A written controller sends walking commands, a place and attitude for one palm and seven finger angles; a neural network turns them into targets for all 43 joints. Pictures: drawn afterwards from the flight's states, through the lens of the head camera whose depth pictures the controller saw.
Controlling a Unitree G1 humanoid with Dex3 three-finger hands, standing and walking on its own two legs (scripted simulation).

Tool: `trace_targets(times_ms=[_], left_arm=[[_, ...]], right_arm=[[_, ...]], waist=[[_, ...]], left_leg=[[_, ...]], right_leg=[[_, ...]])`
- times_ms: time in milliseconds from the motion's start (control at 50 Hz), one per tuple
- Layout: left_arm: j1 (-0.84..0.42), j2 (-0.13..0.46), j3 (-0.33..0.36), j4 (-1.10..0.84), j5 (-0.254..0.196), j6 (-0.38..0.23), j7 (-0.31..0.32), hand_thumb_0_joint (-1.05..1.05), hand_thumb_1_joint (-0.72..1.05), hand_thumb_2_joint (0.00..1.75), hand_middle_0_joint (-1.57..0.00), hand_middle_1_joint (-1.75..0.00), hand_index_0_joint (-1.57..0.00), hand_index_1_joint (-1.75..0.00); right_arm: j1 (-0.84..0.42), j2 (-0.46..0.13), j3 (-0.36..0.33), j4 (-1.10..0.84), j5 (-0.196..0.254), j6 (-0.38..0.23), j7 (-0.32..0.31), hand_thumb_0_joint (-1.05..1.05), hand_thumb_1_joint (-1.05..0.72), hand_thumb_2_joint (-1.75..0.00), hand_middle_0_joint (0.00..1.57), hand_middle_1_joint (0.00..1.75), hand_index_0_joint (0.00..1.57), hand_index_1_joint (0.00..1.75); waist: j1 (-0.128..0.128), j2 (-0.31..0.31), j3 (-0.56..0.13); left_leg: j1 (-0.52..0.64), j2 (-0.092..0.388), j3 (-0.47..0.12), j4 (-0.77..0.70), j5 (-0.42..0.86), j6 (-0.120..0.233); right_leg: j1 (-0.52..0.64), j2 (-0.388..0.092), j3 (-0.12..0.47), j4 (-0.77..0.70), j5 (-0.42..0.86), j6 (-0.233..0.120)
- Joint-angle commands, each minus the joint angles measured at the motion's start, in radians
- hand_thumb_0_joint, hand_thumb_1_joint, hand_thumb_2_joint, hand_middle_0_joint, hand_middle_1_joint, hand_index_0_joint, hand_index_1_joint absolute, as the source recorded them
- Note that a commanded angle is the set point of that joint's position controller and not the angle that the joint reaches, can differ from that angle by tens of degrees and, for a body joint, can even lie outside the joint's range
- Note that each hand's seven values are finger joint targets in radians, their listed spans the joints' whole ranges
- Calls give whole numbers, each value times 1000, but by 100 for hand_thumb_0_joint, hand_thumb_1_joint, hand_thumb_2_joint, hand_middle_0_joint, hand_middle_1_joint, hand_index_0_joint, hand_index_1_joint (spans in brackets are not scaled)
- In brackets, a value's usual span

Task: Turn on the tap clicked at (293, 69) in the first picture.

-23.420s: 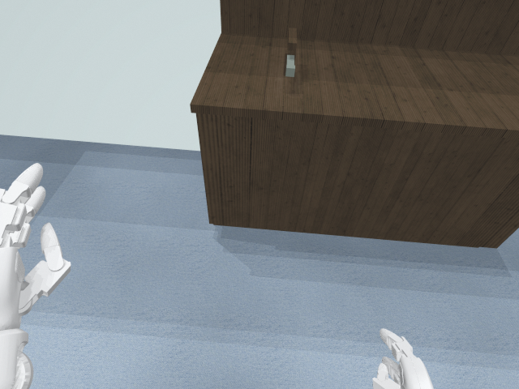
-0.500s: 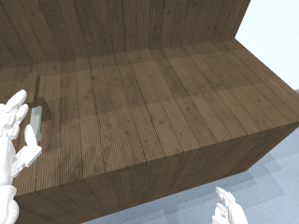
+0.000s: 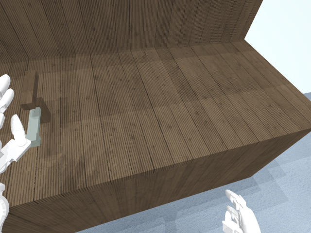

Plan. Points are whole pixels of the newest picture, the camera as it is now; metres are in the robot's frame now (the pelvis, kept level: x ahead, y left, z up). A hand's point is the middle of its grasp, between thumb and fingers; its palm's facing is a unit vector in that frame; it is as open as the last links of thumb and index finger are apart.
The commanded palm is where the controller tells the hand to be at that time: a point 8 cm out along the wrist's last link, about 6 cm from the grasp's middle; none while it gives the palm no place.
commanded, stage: shuffle to correct the standing spot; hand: left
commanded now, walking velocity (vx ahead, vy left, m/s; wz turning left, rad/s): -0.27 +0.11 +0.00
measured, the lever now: (32, 140) +0.30 +0.36 +0.02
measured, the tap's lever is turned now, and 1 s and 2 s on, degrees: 0 0 0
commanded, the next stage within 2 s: come to a stop and stand still in 0.26 s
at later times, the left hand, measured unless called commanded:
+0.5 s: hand (0, 192) +0.14 +0.26 +0.17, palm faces +0.35 -0.82 -0.46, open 7.4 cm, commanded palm +0.08 +0.29 +0.18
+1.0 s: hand out of the picture +0.10 +0.28 +0.16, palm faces +0.38 -0.83 -0.40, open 7.4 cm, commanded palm +0.05 +0.31 +0.18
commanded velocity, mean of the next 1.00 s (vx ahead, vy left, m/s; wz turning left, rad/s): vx -0.04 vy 0.02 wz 0.00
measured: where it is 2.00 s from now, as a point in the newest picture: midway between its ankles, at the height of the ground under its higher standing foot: outside the picture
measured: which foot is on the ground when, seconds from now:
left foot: down 0.00-0.48, up 0.50-0.58, down 0.60-1.00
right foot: down 0.00-0.24, up 0.26-0.40, down 0.42-1.00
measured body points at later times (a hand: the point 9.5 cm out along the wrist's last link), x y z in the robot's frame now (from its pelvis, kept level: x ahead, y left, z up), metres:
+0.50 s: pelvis -0.08 +0.02 -0.01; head -0.02 +0.03 +0.43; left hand +0.11 +0.30 +0.20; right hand +0.11 -0.19 -0.10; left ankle +0.02 +0.07 -0.73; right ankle -0.09 -0.12 -0.74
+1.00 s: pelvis -0.12 +0.03 +0.00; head -0.12 +0.05 +0.45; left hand +0.07 +0.32 +0.18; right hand +0.03 -0.20 -0.08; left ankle -0.05 +0.11 -0.74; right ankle -0.09 -0.12 -0.74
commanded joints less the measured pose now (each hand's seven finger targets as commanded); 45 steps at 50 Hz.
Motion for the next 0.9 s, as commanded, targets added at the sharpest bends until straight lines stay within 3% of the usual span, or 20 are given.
trace_targets(times_ms=[0,100,160,260,300,360,380,420,460,480,500,560,580,600,620,660,680,740,820,880], left_arm=[[-1,119,16,-231,10,-86,11,0,90,90,-20,-30,-20,-30],[67,153,81,-192,2,-87,4,0,90,90,-20,-30,-20,-30],[51,218,150,-282,0,-112,1,0,90,90,-20,-30,-20,-30],[21,220,155,-398,-12,-144,-13,0,90,90,-20,-30,-20,-30],[16,190,131,-405,-14,-154,-13,0,90,90,-20,-30,-20,-30],[62,196,163,-335,-8,-148,-10,0,90,90,-20,-30,-20,-30],[72,142,115,-285,-14,-134,-20,0,90,90,-20,-30,-20,-30],[42,195,161,-257,-14,-119,-16,0,90,90,-20,-30,-20,-30],[43,157,119,-240,-13,-81,-9,0,90,90,-20,-30,-20,-30],[35,116,69,-237,-23,-62,-8,0,90,90,-20,-30,-20,-30],[20,151,101,-279,-23,-44,3,0,90,90,-20,-30,-20,-30],[3,188,113,-283,5,-32,29,0,90,90,-20,-30,-20,-30],[13,128,64,-251,9,-39,31,0,90,90,-20,-30,-20,-30],[-4,151,76,-266,23,-45,35,0,90,90,-20,-30,-20,-30],[-10,169,91,-265,26,-46,35,0,90,90,-20,-30,-20,-30],[12,216,132,-292,22,-53,27,0,90,90,-20,-30,-20,-30],[14,166,93,-266,21,-57,20,0,90,90,-20,-30,-20,-30],[16,151,81,-262,30,-71,13,0,90,90,-20,-30,-20,-30],[40,144,78,-200,35,-66,10,0,90,90,-20,-30,-20,-30],[21,133,62,-156,33,-55,7,0,90,90,-20,-30,-20,-30]], right_arm=[[-89,-133,-59,-162,0,-62,1,0,-90,-90,20,30,20,30],[-100,-135,-64,-189,3,-12,0,0,-90,-90,20,30,20,30],[-127,-129,-57,-212,4,0,-6,0,-90,-90,20,30,20,30],[-101,-120,-54,-222,-15,-29,2,0,-90,-90,20,30,20,30],[-67,-130,-65,-214,-21,-40,6,0,-90,-90,20,30,20,30],[-61,-138,-67,-188,-7,-55,13,0,-90,-90,20,30,20,30],[-52,-141,-63,-182,-8,-42,18,0,-90,-90,20,30,20,30],[-63,-137,-70,-179,2,-31,14,0,-90,-90,20,30,20,30],[-34,-144,-96,-180,21,-6,17,0,-90,-90,20,30,20,30],[-44,-133,-88,-169,24,3,15,0,-90,-90,20,30,20,30],[-69,-120,-81,-175,27,0,10,0,-90,-90,20,30,20,30],[-109,-111,-59,-146,15,-10,-3,0,-90,-90,20,30,20,30],[-103,-114,-59,-141,9,-20,-8,0,-90,-90,20,30,20,30],[-93,-123,-68,-161,13,-31,-9,0,-90,-90,20,30,20,30],[-77,-133,-77,-162,18,-37,-9,0,-90,-90,20,30,20,30],[-92,-126,-72,-158,21,-39,-5,0,-90,-90,20,30,20,30],[-90,-126,-70,-151,17,-36,-2,0,-90,-90,20,30,20,30],[-78,-135,-79,-150,19,-45,4,0,-90,-90,20,30,20,30],[-55,-135,-86,-141,15,-41,6,0,-90,-90,20,30,20,30],[-44,-133,-87,-131,12,-27,4,0,-90,-90,20,30,20,30]], waist=[[-5,120,-211],[-5,36,-201],[-2,95,-215],[3,255,-222],[-8,226,-217],[-3,150,-248],[-8,118,-254],[-16,36,-251],[-35,-198,-228],[-45,-211,-194],[-49,-148,-172],[-55,94,-120],[-45,188,-108],[-29,205,-105],[-23,136,-127],[-26,183,-126],[-30,182,-106],[-29,215,-94],[-31,208,-111],[-37,165,-105]], left_leg=[[77,123,-117,-44,355,-39],[20,134,-127,-33,371,-44],[4,168,-145,-56,427,-33],[-39,281,-195,-141,382,39],[-44,294,-211,-118,337,64],[64,275,-203,-43,357,42],[52,250,-204,-28,236,25],[0,146,-143,54,-152,-34],[7,12,-88,383,-183,-73],[7,21,-113,468,-176,-74],[29,47,-150,418,-181,-72],[64,36,-84,-51,-109,-55],[23,95,-174,-131,-62,-23],[-22,147,-233,-134,52,5],[-47,145,-202,-88,175,6],[-84,141,-246,-164,-13,-16],[-121,142,-251,-193,-116,-18],[-174,140,-250,-249,-336,-9],[-158,150,-254,-272,-484,2],[-130,134,-227,-223,-457,3]], right_leg=[[63,-87,103,1,315,-25],[49,-100,99,35,337,-36],[42,-84,70,126,266,-38],[-22,-32,29,339,-161,-20],[-39,-37,34,321,-185,-24],[-53,-51,21,141,-103,-29],[-27,-52,18,61,-66,-28],[12,-126,89,-78,32,-71],[-131,-332,380,-150,-29,-204],[-198,-381,354,-157,-75,-219],[-246,-379,321,-127,-95,-208],[-161,-164,106,46,-107,-59],[-116,-90,52,113,-56,-27],[-49,-49,34,124,2,-11],[25,-41,32,98,79,-10],[62,-45,29,69,-12,-8],[80,-27,19,65,-43,-8],[119,-14,21,45,-72,-12],[100,16,-1,40,-144,-19],[74,21,-7,1,-143,-25]])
